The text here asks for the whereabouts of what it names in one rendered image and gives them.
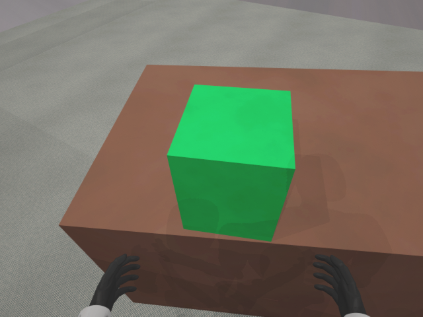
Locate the robot right hand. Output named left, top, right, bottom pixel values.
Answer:
left=313, top=254, right=367, bottom=317

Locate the robot left hand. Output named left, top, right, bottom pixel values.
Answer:
left=89, top=254, right=140, bottom=312

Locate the pedestal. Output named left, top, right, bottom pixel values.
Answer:
left=59, top=65, right=423, bottom=317

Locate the carton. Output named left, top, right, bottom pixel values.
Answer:
left=167, top=85, right=295, bottom=242

